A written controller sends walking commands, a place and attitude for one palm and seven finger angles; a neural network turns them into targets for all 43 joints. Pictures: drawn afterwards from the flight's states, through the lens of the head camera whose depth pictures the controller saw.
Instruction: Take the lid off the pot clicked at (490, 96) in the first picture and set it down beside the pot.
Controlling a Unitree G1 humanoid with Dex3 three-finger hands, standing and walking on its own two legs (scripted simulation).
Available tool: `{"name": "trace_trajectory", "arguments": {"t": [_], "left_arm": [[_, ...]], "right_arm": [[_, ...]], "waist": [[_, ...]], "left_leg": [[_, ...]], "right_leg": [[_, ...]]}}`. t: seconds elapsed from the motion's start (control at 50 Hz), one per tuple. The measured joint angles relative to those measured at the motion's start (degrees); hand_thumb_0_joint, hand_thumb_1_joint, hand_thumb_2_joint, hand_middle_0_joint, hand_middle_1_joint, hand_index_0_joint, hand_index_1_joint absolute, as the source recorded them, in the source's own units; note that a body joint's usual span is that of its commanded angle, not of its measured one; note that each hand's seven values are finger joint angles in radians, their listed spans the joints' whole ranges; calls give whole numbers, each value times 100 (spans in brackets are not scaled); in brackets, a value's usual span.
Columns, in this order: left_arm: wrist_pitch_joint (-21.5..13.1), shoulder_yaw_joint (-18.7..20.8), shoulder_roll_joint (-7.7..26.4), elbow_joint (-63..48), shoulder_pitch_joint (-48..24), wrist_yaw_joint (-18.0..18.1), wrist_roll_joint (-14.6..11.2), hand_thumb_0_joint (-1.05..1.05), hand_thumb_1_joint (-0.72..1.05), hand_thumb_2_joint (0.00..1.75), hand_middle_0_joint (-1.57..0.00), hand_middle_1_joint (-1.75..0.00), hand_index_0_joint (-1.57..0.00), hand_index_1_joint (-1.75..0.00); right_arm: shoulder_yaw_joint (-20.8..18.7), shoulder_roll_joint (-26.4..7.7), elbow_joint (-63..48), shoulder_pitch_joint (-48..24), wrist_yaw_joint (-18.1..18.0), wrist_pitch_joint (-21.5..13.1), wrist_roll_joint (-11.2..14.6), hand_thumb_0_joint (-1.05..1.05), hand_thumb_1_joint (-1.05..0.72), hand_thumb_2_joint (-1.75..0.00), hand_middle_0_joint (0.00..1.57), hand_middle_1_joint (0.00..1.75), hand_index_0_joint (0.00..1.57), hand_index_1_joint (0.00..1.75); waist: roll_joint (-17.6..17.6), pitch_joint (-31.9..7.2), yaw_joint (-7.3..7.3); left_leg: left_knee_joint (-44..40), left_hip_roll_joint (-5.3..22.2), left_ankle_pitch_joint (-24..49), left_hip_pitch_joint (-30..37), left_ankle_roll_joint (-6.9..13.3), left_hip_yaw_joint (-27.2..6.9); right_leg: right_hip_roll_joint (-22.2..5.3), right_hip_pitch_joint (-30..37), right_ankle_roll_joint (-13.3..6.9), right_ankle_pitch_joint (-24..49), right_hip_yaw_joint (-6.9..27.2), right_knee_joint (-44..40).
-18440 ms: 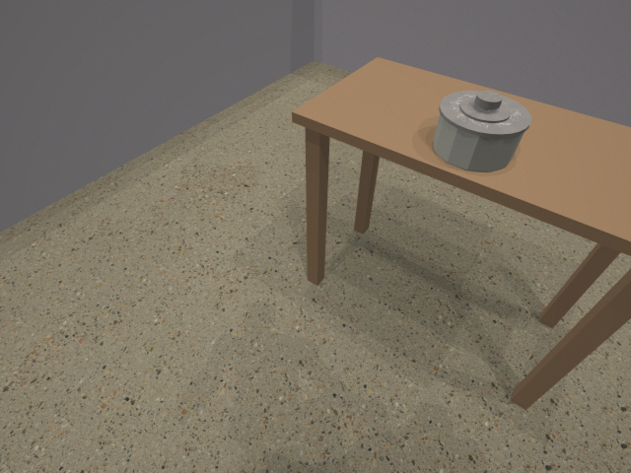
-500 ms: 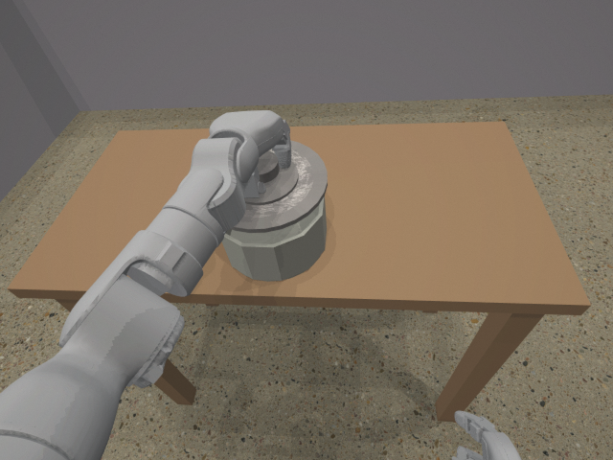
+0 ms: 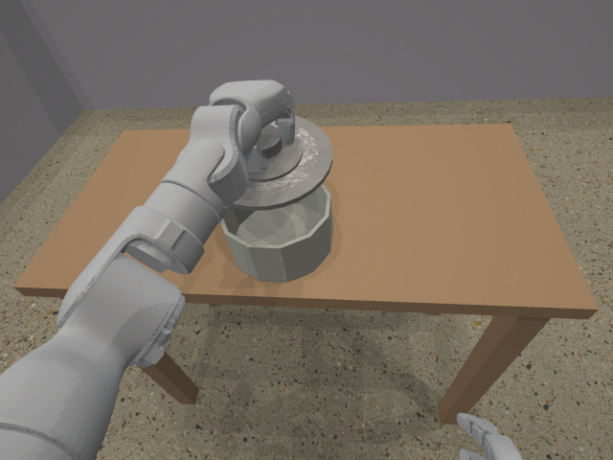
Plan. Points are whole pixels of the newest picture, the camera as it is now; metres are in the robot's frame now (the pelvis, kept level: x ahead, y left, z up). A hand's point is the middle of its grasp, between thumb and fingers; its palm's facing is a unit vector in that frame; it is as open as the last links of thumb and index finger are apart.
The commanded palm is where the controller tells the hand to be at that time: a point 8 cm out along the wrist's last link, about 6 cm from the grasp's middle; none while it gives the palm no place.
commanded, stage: lift the lid straight up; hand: left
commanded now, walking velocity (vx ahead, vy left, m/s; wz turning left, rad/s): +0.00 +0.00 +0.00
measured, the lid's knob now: (262, 141) +0.49 +0.06 +0.18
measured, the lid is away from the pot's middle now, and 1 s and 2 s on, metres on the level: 0.01 0.03 0.14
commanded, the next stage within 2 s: move the lid sideways beside the pot in 0.82 s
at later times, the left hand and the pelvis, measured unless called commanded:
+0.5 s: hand (257, 112) +0.46 +0.05 +0.23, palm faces -0.19 -0.01 -0.98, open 8.0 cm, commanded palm +0.44 +0.06 +0.31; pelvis +0.00 +0.00 +0.00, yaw +0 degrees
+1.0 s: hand (248, 102) +0.47 +0.06 +0.25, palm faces -0.18 -0.02 -0.98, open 8.0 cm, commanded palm +0.44 +0.07 +0.32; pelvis +0.00 +0.00 +0.00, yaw +0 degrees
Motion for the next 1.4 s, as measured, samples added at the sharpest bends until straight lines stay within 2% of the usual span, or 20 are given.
{"name": "trace_trajectory", "arguments": {"t": [0.08,0.18,0.36,0.52,0.6,0.72,0.82,0.96,1.02,1.16,1.4], "left_arm": [[-26,-92,-33,-97,-83,-55,-29,2,13,97,-60,-86,-67,-86],[-84,64,-73,45,-291,-15,-52,2,12,97,-61,-85,-67,-86],[9,27,-69,456,-642,-48,79,2,12,97,-60,-86,-67,-87],[-111,225,65,547,-857,-145,24,2,12,97,-61,-86,-67,-86],[-12,223,104,728,-1055,-159,82,2,12,97,-61,-85,-67,-87],[-2,296,118,591,-988,-290,118,2,12,97,-60,-86,-67,-87],[-12,199,176,363,-892,-399,94,2,12,97,-60,-86,-67,-87],[31,147,93,275,-928,-413,88,2,12,97,-61,-86,-67,-87],[17,246,91,271,-910,-391,126,2,12,97,-61,-86,-67,-87],[6,388,240,387,-830,-397,251,2,12,97,-61,-86,-67,-87],[-138,343,710,42,-615,-715,212,2,12,96,-61,-86,-67,-87]], "right_arm": [[4,3,1,-60,1,-46,-4,1,-91,-90,19,30,20,30],[57,36,40,-133,-12,-98,-24,1,-91,-90,19,30,20,30],[119,54,14,-98,-44,-51,-18,1,-91,-90,20,30,20,30],[102,14,88,42,-136,-235,-39,1,-91,-90,20,30,20,30],[91,3,116,114,-105,-220,-23,1,-91,-90,19,30,20,30],[82,-53,91,132,-89,-172,-37,1,-91,-90,19,30,20,30],[48,-46,29,102,-89,-227,-30,1,-91,-90,19,30,20,30],[60,-13,19,-33,-34,-230,-25,1,-91,-90,19,30,20,30],[93,5,-6,-106,-30,-196,-37,1,-91,-90,19,30,20,30],[160,46,-57,-176,-78,-104,-37,1,-91,-90,20,30,20,30],[99,-27,-111,-6,-151,-107,8,1,-91,-90,20,30,20,30]], "waist": [[17,27,22],[25,-2,35],[-25,-27,14],[-2,-20,-44],[-45,-62,-53],[-39,-42,-51],[-33,-8,-45],[-34,-25,25],[-29,-32,37],[-25,-71,57],[-100,23,52]], "left_leg": [[0,-17,18,-4,6,-23],[-20,-16,36,4,9,-8],[-32,-4,74,-70,-5,-9],[-76,2,77,-39,2,4],[-88,8,66,-48,-2,23],[-80,10,47,-44,7,21],[-94,0,45,-13,18,12],[-88,-26,44,-10,34,2],[-89,-28,52,-20,39,11],[-91,-25,63,-24,45,28],[-53,-38,82,-3,55,-59]], "right_leg": [[-15,1,6,4,-24,8],[-16,-8,10,15,-7,12],[-4,-98,-4,36,-6,32],[3,-68,2,55,13,-26],[9,-86,0,49,35,-33],[12,-63,6,53,36,-68],[6,-17,17,61,28,-107],[-19,-10,35,51,18,-95],[-23,-28,40,56,28,-86],[-21,-42,48,68,46,-76],[-22,48,52,99,-43,-126]]}}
